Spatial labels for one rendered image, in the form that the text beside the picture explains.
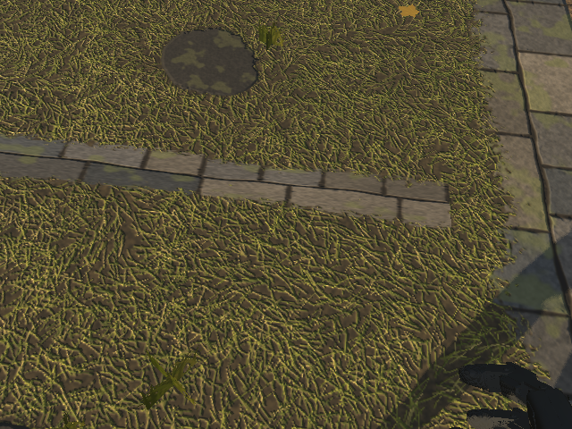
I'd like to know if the robot right hand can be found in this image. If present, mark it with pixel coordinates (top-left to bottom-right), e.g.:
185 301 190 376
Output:
450 362 572 429

